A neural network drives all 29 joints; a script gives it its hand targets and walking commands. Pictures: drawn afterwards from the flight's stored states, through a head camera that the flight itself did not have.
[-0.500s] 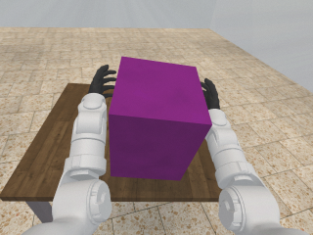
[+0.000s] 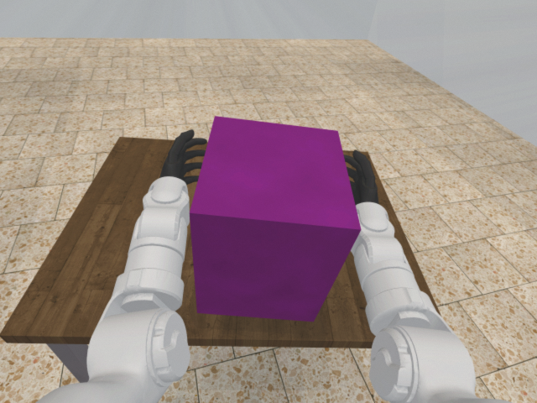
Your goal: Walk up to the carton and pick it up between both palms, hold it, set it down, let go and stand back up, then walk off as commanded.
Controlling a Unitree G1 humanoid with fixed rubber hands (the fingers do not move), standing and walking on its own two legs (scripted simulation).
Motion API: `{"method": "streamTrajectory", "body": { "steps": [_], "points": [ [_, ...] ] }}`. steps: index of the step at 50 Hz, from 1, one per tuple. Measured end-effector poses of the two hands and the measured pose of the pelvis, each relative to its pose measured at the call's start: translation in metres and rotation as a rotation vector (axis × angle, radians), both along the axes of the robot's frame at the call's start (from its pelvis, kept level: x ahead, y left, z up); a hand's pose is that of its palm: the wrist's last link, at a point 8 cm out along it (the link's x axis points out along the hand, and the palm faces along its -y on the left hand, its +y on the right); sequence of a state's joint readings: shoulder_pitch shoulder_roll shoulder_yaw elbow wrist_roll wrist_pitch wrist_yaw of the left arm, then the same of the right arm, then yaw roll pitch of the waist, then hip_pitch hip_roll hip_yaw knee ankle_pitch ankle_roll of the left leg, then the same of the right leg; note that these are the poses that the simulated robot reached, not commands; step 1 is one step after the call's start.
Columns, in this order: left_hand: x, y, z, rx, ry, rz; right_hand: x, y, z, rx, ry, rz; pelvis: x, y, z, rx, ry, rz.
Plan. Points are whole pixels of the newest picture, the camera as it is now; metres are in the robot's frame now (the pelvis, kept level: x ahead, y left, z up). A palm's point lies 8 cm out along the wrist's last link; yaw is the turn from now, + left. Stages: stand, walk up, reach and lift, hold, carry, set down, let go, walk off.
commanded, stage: set down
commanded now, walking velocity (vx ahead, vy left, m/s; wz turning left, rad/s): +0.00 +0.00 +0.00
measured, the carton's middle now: (266, 223) +0.39 +0.00 +0.09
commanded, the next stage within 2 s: none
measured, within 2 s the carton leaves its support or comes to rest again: rests again in 1.36 s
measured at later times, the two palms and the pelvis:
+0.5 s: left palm (178, 193) +0.42 +0.15 +0.12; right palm (354, 213) +0.39 -0.14 +0.12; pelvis +0.01 +0.00 +0.00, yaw -1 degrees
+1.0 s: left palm (180, 207) +0.41 +0.15 +0.09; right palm (353, 223) +0.39 -0.14 +0.10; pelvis +0.01 +0.00 +0.00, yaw -2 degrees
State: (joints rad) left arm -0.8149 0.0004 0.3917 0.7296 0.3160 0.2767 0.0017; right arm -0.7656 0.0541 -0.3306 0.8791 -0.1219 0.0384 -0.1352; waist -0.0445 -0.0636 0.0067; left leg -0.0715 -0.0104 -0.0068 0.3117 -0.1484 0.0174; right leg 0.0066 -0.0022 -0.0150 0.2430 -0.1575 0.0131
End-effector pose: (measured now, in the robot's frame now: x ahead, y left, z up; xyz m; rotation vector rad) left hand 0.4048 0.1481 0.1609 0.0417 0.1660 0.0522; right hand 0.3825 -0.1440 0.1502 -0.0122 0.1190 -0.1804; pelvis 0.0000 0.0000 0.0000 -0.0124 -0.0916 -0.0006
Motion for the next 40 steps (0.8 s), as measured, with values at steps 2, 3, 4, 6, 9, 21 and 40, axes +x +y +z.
{"method": "streamTrajectory", "body": {
  "steps": [2,3,4,6,9,21,40],
  "points": [
    [0.001,0.0,-0.004,-0.002,0.007,-0.005,0.0,-0.001,-0.001,-0.005,0.004,-0.002,0.0,0.0,0.0,0.001,-0.004,-0.005],
    [0.001,0.0,-0.006,-0.004,0.012,-0.006,0.001,-0.001,-0.003,-0.006,0.007,-0.003,0.001,0.0,0.0,0.002,-0.005,-0.006],
    [0.002,-0.001,-0.009,-0.009,0.017,-0.013,0.001,0.0,-0.004,-0.008,0.012,-0.003,0.001,0.0,0.0,0.003,-0.006,-0.007],
    [0.003,0.0,-0.014,-0.016,0.024,-0.015,0.002,0.0,-0.007,-0.012,0.018,-0.004,0.001,0.0,0.0,0.003,-0.002,-0.007],
    [0.004,0.001,-0.02,-0.017,0.029,-0.017,0.003,0.001,-0.013,-0.019,0.024,-0.005,0.002,0.001,0.0,0.002,0.011,-0.007],
    [0.012,0.003,-0.036,-0.008,0.049,-0.021,0.008,0.003,-0.032,-0.01,0.043,-0.01,0.008,0.003,0.0,0.0,0.057,-0.013],
    [0.015,-0.002,-0.057,-0.013,0.067,-0.027,0.01,-0.002,-0.048,-0.024,0.057,-0.004,0.01,0.001,0.0,0.003,0.094,-0.026]
  ]
}}
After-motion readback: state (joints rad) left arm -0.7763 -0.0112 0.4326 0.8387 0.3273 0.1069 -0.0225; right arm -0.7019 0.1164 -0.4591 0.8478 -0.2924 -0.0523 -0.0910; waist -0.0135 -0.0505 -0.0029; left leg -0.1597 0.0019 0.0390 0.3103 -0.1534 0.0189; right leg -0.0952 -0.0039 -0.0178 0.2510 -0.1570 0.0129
